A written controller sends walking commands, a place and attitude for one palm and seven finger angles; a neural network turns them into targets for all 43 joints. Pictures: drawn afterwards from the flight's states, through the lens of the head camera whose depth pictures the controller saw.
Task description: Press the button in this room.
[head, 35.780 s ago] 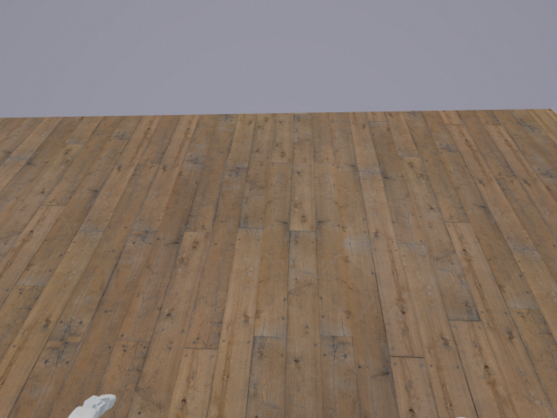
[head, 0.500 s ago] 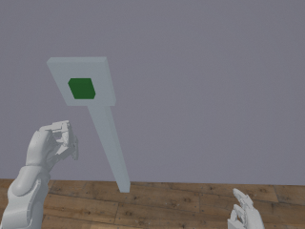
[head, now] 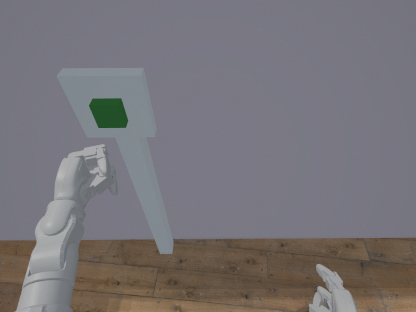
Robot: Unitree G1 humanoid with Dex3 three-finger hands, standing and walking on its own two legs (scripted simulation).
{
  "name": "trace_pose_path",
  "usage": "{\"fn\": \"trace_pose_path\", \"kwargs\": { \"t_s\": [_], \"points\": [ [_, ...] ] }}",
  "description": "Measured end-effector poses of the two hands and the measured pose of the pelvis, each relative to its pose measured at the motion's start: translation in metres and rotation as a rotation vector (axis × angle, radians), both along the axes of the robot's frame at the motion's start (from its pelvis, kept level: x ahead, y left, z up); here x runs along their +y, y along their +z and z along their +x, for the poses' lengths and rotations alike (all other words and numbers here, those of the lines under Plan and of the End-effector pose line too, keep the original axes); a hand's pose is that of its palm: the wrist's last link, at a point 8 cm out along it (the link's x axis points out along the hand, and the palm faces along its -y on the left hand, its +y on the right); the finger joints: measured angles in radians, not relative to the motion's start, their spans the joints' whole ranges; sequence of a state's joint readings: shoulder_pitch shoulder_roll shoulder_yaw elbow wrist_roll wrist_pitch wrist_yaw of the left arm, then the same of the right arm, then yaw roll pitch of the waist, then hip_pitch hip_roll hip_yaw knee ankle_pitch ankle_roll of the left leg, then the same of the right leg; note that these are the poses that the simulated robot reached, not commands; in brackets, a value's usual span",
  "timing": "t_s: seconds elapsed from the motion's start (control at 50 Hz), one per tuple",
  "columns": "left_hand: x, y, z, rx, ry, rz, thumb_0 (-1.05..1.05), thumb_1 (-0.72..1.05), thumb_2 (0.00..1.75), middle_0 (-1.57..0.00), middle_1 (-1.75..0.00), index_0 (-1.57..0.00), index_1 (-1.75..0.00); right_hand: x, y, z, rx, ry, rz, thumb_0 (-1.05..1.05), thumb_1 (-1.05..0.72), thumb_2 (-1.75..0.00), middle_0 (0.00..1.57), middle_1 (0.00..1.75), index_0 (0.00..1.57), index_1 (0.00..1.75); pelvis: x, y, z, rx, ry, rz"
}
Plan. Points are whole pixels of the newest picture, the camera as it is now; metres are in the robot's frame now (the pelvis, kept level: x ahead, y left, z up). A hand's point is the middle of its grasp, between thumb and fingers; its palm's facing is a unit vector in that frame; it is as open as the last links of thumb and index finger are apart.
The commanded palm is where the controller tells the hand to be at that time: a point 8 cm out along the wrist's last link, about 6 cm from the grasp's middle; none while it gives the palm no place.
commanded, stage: aim a knuckle at the button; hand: left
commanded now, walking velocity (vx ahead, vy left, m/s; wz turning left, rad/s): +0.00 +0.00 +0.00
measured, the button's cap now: (110, 112) +0.47 +0.25 +0.14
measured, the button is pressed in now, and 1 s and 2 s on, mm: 0 0 2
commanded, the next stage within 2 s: press the button with the knuckle in 1.06 s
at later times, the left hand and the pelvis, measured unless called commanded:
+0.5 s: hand (124, 152) +0.39 +0.20 +0.11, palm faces +0.08 -1.00 -0.02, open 3.1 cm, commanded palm +0.35 +0.25 +0.11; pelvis +0.01 +0.00 +0.00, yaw -1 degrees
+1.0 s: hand (121, 155) +0.38 +0.20 +0.11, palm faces +0.09 -1.00 -0.01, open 3.1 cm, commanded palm +0.35 +0.25 +0.11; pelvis +0.01 -0.01 +0.00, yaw -1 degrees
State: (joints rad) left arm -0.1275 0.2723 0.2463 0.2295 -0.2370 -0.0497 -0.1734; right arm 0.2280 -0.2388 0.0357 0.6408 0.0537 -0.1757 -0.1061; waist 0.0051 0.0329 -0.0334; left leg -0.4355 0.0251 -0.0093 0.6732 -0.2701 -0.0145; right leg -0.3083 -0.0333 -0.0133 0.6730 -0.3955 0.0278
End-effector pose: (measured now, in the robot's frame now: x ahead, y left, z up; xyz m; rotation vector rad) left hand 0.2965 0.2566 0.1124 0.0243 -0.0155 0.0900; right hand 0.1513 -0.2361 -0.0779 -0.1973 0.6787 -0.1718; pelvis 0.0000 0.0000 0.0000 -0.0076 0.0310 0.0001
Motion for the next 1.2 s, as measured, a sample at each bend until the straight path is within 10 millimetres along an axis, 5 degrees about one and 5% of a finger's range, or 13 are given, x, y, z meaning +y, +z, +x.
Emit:
{"fn": "trace_pose_path", "kwargs": {
  "t_s": [0.48,0.94,1.2],
  "points": [
    [-0.006,-0.003,0.064,-0.007,-0.007,-0.008,0.02,0.90,0.90,-1.30,-1.50,-1.30,-1.50,-0.024,-0.021,-0.047,0.207,-0.094,-0.016,0.02,-0.90,-0.90,0.20,0.30,0.20,0.30,-0.003,-0.003,0.006,0.053,-0.017,-0.001],
    [-0.004,-0.007,0.054,0.015,-0.005,-0.019,0.02,0.90,0.90,-1.30,-1.50,-1.30,-1.50,-0.018,-0.012,-0.011,0.130,-0.052,-0.009,0.02,-0.90,-0.90,0.20,0.30,0.20,0.30,-0.006,-0.003,0.008,0.050,-0.008,-0.004],
    [-0.002,-0.003,0.057,0.014,-0.020,-0.021,0.01,0.90,0.90,-1.30,-1.50,-1.30,-1.50,-0.017,-0.017,-0.027,0.166,-0.066,0.002,0.01,-0.90,-0.90,0.20,0.30,0.20,0.30,-0.004,-0.003,0.007,0.051,-0.013,-0.005]
  ]
}}
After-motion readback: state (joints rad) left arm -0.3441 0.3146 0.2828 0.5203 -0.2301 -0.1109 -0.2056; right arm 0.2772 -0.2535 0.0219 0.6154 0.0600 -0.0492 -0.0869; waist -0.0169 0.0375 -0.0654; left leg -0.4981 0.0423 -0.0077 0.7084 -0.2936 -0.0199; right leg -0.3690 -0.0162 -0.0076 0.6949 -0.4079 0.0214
